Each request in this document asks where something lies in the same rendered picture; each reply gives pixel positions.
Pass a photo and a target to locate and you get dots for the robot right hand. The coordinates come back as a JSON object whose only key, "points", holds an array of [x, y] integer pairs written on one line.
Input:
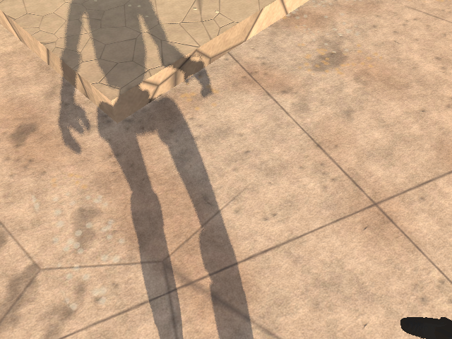
{"points": [[428, 328]]}

